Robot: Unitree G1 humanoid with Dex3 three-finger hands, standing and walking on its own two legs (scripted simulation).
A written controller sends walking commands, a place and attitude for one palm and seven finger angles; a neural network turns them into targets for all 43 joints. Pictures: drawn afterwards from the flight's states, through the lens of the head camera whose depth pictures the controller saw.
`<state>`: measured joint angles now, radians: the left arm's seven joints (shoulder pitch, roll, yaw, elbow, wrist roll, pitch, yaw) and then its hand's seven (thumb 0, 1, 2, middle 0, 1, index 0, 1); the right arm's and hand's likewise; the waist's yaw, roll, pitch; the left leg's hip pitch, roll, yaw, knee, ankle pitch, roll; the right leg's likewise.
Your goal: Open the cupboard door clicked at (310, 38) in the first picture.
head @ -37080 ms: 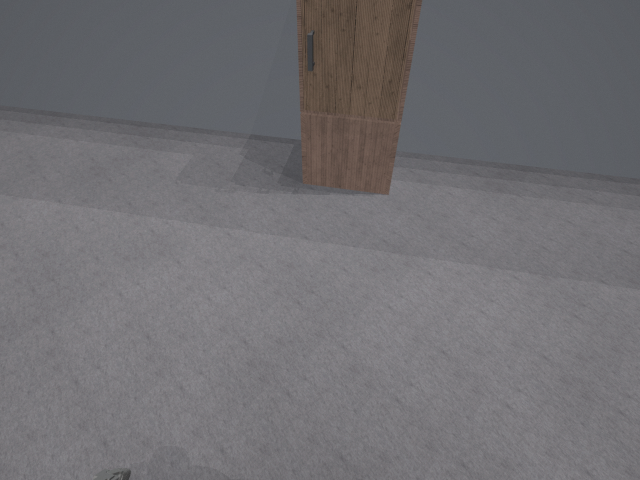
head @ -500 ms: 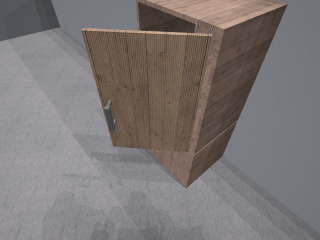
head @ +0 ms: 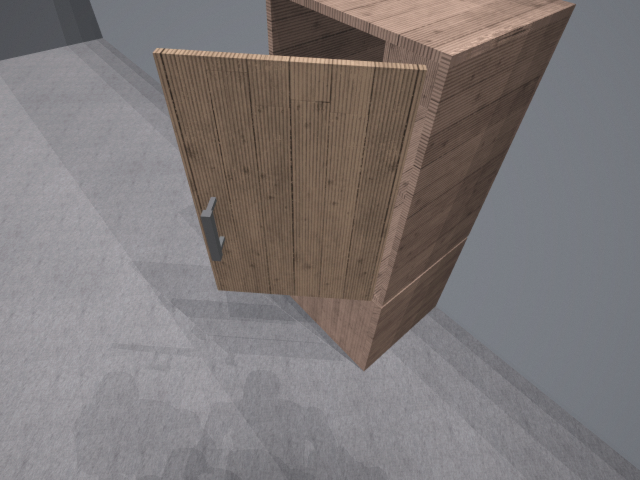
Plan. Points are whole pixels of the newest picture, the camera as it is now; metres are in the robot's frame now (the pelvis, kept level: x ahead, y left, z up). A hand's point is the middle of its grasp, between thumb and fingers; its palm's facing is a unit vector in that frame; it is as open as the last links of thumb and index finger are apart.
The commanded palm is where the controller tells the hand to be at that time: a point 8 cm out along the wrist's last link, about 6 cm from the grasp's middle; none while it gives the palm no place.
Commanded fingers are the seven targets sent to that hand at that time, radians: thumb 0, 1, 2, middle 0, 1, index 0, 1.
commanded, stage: look again from close up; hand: left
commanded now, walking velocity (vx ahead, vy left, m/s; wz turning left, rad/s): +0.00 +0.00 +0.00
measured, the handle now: (214, 229) +0.58 +0.24 -0.10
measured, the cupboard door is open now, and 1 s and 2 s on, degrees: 45 45 45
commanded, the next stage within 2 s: shuffle to correct the standing spot in 0.16 s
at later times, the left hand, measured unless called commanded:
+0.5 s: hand out of the picture +0.02 +0.21 -0.19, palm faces +0.02 -0.98 -0.21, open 7.4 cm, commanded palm none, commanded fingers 0.00 0.90 0.90 -0.20 -0.30 -0.20 -0.30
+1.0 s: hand out of the picture +0.02 +0.21 -0.19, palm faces +0.03 -0.98 -0.17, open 7.4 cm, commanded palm none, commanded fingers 0.00 0.90 0.90 -0.20 -0.30 -0.20 -0.30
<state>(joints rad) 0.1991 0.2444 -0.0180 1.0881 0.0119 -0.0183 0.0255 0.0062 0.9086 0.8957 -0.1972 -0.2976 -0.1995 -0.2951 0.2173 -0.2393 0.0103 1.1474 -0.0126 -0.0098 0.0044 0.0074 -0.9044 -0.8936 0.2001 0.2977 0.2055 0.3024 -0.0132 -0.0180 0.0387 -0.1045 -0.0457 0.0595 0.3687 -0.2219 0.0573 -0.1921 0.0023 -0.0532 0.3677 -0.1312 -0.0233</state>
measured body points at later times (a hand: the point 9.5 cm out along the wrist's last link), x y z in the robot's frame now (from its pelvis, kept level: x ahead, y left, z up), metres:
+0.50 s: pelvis +0.02 +0.02 +0.00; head +0.02 +0.04 +0.45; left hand +0.02 +0.26 -0.17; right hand +0.05 -0.23 -0.15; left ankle -0.01 +0.08 -0.74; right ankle +0.05 -0.10 -0.74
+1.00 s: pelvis +0.02 +0.05 -0.01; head +0.03 +0.06 +0.44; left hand +0.02 +0.26 -0.18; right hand +0.02 -0.16 -0.16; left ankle -0.01 +0.08 -0.74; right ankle +0.05 -0.10 -0.74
